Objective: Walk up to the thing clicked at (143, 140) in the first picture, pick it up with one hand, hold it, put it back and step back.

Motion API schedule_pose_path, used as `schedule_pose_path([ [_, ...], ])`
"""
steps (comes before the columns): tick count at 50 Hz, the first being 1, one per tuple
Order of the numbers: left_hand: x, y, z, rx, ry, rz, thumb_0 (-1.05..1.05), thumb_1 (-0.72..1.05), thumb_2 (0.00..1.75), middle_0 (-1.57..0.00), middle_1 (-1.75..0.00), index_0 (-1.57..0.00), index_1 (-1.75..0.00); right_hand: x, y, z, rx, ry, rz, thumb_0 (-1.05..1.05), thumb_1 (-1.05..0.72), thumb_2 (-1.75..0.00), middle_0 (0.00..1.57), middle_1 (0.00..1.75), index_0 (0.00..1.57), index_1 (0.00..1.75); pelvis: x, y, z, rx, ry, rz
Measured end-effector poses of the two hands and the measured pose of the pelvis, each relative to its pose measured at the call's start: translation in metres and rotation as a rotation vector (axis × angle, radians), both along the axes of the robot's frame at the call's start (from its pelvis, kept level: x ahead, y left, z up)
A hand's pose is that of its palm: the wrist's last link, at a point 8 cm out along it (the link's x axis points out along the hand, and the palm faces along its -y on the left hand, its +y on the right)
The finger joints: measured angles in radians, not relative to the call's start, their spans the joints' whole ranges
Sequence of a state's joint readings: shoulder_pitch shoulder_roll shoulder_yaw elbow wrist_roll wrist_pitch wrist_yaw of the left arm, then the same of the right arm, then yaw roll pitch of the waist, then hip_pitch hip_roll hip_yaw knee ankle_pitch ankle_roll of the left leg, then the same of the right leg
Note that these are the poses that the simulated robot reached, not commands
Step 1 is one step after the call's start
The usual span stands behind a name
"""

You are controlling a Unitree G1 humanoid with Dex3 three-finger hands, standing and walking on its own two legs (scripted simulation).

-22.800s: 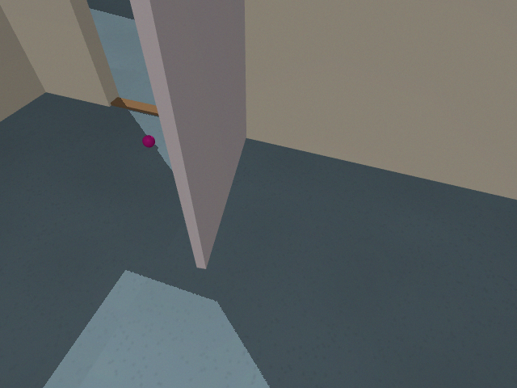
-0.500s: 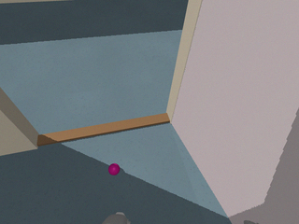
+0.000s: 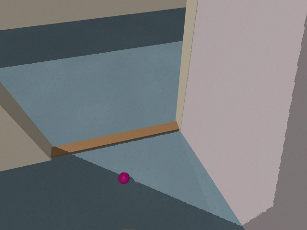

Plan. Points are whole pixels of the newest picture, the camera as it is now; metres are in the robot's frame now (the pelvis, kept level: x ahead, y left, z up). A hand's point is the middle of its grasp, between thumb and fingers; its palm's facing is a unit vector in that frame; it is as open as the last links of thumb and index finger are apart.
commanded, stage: walk up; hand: left
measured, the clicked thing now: (123, 178) +0.55 +0.26 -0.72
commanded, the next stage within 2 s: stand in 0.56 s
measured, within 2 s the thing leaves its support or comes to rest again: neither
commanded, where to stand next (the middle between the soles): +0.12 +0.02 m, yaw -1 degrees
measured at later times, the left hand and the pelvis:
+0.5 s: hand out of the picture +0.10 +0.30 -0.16, palm faces -0.03 -0.94 -0.35, open 7.4 cm; pelvis +0.02 +0.03 -0.01, yaw -1 degrees
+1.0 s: hand out of the picture +0.14 +0.26 -0.13, palm faces -0.05 -0.94 -0.34, open 7.4 cm; pelvis +0.02 +0.01 +0.02, yaw -1 degrees
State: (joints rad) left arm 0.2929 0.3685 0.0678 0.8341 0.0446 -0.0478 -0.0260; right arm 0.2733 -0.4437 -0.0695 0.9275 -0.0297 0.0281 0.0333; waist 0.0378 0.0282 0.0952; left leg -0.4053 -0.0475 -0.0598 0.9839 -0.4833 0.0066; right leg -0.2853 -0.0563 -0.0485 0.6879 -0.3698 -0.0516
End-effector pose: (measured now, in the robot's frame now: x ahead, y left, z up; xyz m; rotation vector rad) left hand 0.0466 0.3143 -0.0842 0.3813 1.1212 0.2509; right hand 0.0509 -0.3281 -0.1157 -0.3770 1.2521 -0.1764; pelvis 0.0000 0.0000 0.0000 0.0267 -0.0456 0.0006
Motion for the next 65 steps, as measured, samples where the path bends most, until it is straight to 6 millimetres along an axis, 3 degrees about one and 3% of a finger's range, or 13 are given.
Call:
schedule_pose_path([
  [3,-0.019,0.016,0.004,0.000,0.026,0.031,0.00,0.90,0.90,-0.21,-0.30,-0.21,-0.30,0.002,0.010,0.007,0.005,0.009,0.022,0.01,-0.90,-0.90,0.21,0.30,0.20,0.30,0.005,0.009,0.005,-0.005,-0.007,0.013],
  [7,-0.035,0.045,-0.003,-0.003,0.098,0.061,0.01,0.90,0.90,-0.21,-0.30,-0.21,-0.30,0.020,0.029,0.019,-0.007,-0.054,0.043,0.02,-0.90,-0.90,0.21,0.30,0.20,0.30,0.015,0.027,0.004,-0.012,-0.010,0.018],
  [10,-0.031,0.063,-0.020,-0.001,0.137,0.081,0.01,0.90,0.90,-0.21,-0.30,-0.20,-0.30,0.029,0.040,0.019,-0.055,-0.117,0.043,0.01,-0.90,-0.90,0.21,0.30,0.20,0.30,0.019,0.040,-0.006,-0.005,-0.017,0.009],
  [13,-0.015,0.066,-0.029,-0.018,0.147,0.076,0.01,0.91,0.90,-0.21,-0.30,-0.20,-0.30,0.032,0.049,0.026,-0.071,-0.144,0.024,0.01,-0.90,-0.90,0.21,0.30,0.20,0.30,0.023,0.043,-0.005,-0.008,-0.026,0.002],
  [21,0.035,0.051,-0.036,-0.071,0.090,0.020,0.01,0.91,0.90,-0.20,-0.30,-0.20,-0.30,0.033,0.040,0.041,-0.122,-0.147,0.001,0.01,-0.90,-0.89,0.21,0.30,0.20,0.30,0.023,0.035,-0.001,-0.030,-0.024,-0.017],
  [27,0.055,0.023,-0.039,-0.055,0.063,-0.027,0.00,0.91,0.90,-0.20,-0.30,-0.20,-0.30,0.039,0.014,0.020,-0.103,-0.130,-0.015,0.01,-0.90,-0.90,0.21,0.30,0.20,0.30,0.018,0.018,-0.013,-0.038,-0.007,-0.032],
  [29,0.056,0.013,-0.039,-0.041,0.057,-0.043,0.00,0.91,0.90,-0.20,-0.30,-0.20,-0.30,0.040,0.009,0.009,-0.087,-0.127,-0.033,0.01,-0.90,-0.90,0.21,0.30,0.20,0.30,0.015,0.013,-0.016,-0.058,-0.015,-0.031],
  [33,0.056,0.000,-0.031,-0.044,0.063,-0.072,0.00,0.91,0.90,-0.21,-0.30,-0.20,-0.30,0.037,0.016,0.000,-0.031,-0.104,-0.067,0.01,-0.90,-0.90,0.21,0.30,0.20,0.30,0.017,0.012,-0.010,-0.038,-0.006,-0.033],
  [42,0.079,-0.003,-0.017,-0.073,0.011,-0.038,0.01,0.90,0.90,-0.21,-0.30,-0.20,-0.30,0.017,0.041,0.003,0.036,-0.031,-0.067,0.01,-0.90,-0.90,0.21,0.30,0.20,0.30,0.021,0.012,0.007,-0.030,-0.014,-0.029],
  [51,0.085,-0.011,-0.008,-0.085,0.022,-0.051,0.01,0.91,0.90,-0.21,-0.30,-0.20,-0.30,0.030,0.040,0.013,0.052,-0.056,-0.079,0.01,-0.90,-0.90,0.21,0.30,0.20,0.30,0.022,0.009,0.018,-0.024,-0.014,-0.027],
  [65,0.069,-0.011,-0.007,-0.074,0.080,-0.015,0.01,0.91,0.90,-0.21,-0.30,-0.20,-0.30,0.046,0.027,0.020,0.035,-0.049,-0.075,0.01,-0.90,-0.90,0.21,0.30,0.20,0.30,0.027,0.003,0.023,-0.026,-0.001,-0.023],
])
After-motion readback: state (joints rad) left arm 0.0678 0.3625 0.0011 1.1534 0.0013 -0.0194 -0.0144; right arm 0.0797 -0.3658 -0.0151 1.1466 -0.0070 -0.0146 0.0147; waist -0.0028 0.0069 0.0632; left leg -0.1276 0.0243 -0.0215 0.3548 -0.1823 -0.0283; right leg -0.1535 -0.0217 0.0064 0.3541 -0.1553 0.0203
